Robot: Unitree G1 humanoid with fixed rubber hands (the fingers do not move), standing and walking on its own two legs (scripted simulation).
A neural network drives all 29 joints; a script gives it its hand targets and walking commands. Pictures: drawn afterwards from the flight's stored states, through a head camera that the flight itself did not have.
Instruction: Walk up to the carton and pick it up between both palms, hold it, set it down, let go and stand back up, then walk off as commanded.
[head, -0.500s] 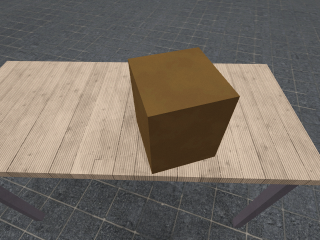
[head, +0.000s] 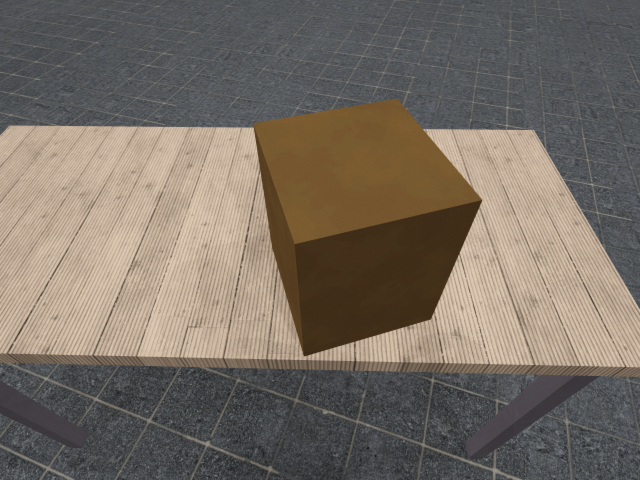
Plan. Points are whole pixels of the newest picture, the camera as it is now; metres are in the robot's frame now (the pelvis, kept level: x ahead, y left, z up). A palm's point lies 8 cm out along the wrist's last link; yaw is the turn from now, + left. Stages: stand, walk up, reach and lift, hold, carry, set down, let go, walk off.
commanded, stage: walk off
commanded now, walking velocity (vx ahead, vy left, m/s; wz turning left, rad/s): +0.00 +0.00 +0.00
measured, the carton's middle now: (349, 229) +0.42 -0.02 +0.07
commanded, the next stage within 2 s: none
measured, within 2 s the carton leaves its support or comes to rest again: neither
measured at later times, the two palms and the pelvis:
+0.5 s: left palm out of the picture -0.01 +0.29 -0.12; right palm out of the picture +0.05 -0.36 -0.16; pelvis -0.08 -0.04 -0.04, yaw -2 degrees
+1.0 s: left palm out of the picture -0.08 +0.31 -0.14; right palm out of the picture -0.07 -0.34 -0.14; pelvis -0.20 -0.01 -0.05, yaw +2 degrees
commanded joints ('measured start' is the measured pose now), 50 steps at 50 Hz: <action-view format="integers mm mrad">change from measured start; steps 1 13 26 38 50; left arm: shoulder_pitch -38 113 92 129 14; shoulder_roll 213 206 397 301 268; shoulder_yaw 41 107 154 147 100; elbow -52 -248 -362 -404 -444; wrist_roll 3 -15 51 8 -4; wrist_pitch -17 41 45 25 53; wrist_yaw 14 8 21 51 31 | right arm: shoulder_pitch -28 10 -12 32 197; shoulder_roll -230 -312 -288 -265 -372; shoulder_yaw -42 -115 -134 -132 -165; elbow -52 -265 -381 -408 -371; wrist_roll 0 7 -6 -6 -47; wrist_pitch -18 33 104 79 46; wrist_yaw -15 -16 -31 -21 1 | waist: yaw -7 1 63 68 -61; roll -2 159 -261 -103 192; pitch -43 -118 -63 -18 -86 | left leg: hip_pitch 38 -49 -332 -445 -17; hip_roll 163 341 -88 -70 201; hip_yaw -150 -281 -223 -194 -442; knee -47 81 821 850 23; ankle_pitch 195 560 -523 -394 -43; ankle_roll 9 209 -11 -51 81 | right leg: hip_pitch -39 -166 -249 -15 -504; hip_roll -155 -15 -387 -320 -1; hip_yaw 118 15 556 392 178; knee -52 505 45 219 609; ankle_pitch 128 -122 235 418 -186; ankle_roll -16 -46 -199 -192 -29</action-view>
